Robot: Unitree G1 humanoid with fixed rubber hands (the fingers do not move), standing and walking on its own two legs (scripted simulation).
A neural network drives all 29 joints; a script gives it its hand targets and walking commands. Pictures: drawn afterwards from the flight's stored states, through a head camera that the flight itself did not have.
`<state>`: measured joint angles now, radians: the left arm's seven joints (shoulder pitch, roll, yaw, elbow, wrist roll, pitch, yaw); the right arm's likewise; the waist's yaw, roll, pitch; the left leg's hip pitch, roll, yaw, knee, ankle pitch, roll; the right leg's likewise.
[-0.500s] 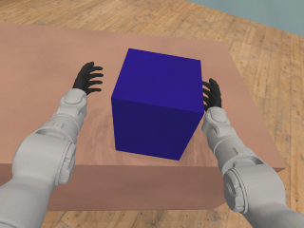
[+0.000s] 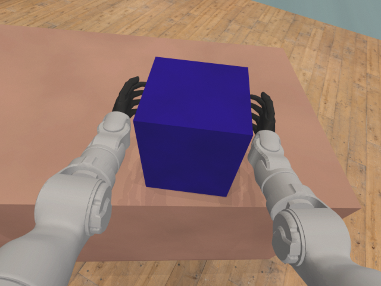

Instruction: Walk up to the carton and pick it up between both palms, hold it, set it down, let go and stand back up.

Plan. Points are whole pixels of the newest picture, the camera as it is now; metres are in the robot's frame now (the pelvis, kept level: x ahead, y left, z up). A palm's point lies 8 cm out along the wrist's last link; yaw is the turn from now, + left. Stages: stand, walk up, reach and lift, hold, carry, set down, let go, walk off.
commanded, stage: reach and lift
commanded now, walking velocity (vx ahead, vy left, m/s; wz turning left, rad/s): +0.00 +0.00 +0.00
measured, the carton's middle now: (193, 131) +0.47 -0.03 +0.04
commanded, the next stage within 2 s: none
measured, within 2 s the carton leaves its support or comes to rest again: leaves its support in 1.76 s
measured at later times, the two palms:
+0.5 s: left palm (115, 121) +0.44 +0.14 +0.10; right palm (257, 144) +0.39 -0.16 +0.09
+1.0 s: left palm (117, 121) +0.44 +0.13 +0.09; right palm (258, 145) +0.39 -0.16 +0.09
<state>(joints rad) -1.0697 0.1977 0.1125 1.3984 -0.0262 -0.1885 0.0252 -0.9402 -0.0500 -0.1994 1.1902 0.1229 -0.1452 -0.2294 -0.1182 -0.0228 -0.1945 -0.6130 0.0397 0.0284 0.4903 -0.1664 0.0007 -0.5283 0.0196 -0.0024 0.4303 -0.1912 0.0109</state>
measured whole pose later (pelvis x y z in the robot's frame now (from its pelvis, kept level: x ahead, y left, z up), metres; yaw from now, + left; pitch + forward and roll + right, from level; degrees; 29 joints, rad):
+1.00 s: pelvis +0.02 +0.00 +0.02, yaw +0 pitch +3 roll +0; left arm -0.86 -0.02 0.58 0.98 0.45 -0.03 -0.11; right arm -0.67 0.23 -0.69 0.79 -0.49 -0.20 -0.12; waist -0.04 -0.06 0.03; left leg -0.20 0.02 0.05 0.29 -0.13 0.00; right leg -0.13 0.00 0.01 0.26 -0.17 0.02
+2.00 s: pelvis +0.02 -0.01 +0.02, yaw +1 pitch +1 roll +0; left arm -0.76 -0.03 0.44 0.81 0.37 0.07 -0.07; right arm -0.62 0.13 -0.45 0.81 -0.25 -0.17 -0.16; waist -0.05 -0.06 0.01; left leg -0.16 0.02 0.04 0.26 -0.12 0.00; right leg -0.08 0.00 -0.01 0.21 -0.15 0.01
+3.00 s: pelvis +0.00 -0.01 +0.02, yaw +3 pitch -8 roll +0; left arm -0.68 -0.05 0.35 0.31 0.39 0.53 -0.07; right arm -0.69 0.00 -0.11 0.68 0.07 0.09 -0.19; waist -0.09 -0.07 0.07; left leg -0.03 0.01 0.01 0.29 -0.13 0.00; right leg 0.07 0.00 -0.04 0.24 -0.17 0.01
